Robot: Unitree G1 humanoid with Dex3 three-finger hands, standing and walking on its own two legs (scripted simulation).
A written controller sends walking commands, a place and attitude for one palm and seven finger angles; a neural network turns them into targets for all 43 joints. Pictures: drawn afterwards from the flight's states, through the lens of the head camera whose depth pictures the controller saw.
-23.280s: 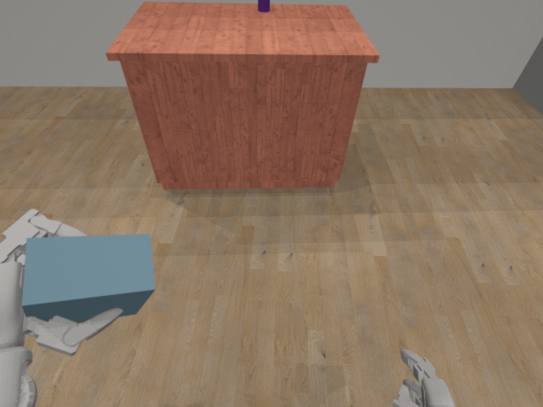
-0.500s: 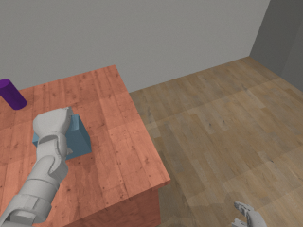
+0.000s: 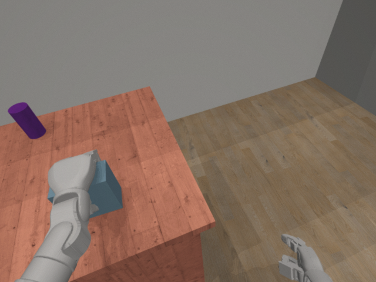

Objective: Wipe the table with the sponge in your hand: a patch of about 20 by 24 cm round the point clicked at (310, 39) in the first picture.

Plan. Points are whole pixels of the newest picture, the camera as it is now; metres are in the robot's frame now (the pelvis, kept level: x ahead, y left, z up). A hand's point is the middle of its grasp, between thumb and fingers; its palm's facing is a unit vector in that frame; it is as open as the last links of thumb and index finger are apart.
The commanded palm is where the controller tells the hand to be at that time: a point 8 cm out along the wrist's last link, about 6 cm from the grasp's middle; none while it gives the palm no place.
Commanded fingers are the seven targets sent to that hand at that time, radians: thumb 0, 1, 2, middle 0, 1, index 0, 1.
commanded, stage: wipe back along the middle lane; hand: left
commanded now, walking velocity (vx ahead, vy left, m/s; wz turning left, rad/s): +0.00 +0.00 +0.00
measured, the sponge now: (92, 196) +0.29 +0.27 +0.02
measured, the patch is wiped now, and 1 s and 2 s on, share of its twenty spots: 0.70 0.70 0.85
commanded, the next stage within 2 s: slide across to the third lane in 0.64 s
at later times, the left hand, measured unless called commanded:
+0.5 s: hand (87, 200) +0.26 +0.25 +0.06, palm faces +0.05 -0.10 -0.99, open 10.5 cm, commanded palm +0.21 +0.24 +0.11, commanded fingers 0.00 0.10 1.30 -1.20 -1.60 -1.20 -1.60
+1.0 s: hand (93, 210) +0.24 +0.22 +0.06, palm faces +0.03 -0.12 -0.99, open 10.5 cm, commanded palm +0.20 +0.20 +0.12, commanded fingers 0.00 0.10 1.30 -1.20 -1.60 -1.20 -1.60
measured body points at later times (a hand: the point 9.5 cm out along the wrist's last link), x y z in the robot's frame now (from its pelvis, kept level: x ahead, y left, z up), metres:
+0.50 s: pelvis +0.00 +0.00 +0.00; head -0.01 -0.05 +0.45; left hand +0.25 +0.25 +0.12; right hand +0.22 -0.22 -0.10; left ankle -0.01 +0.09 -0.74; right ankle -0.04 -0.09 -0.74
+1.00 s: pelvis -0.01 -0.01 +0.00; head -0.02 -0.05 +0.45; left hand +0.23 +0.23 +0.12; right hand +0.23 -0.21 -0.09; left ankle -0.01 +0.09 -0.74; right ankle -0.04 -0.09 -0.74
